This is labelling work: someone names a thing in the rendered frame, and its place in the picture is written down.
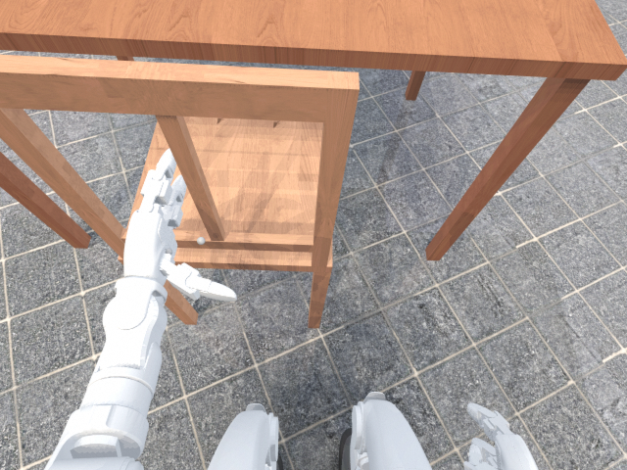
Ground right robot thigh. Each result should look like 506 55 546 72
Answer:
352 399 432 470

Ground robot right shin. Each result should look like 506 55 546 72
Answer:
350 392 385 470

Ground robot right hand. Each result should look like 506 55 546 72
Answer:
463 402 539 470

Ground chair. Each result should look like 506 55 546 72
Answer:
0 55 360 328

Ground robot left forearm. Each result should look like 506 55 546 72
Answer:
44 276 168 470

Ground robot left hand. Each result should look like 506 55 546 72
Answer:
123 148 237 302

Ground table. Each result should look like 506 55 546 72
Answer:
0 0 627 260

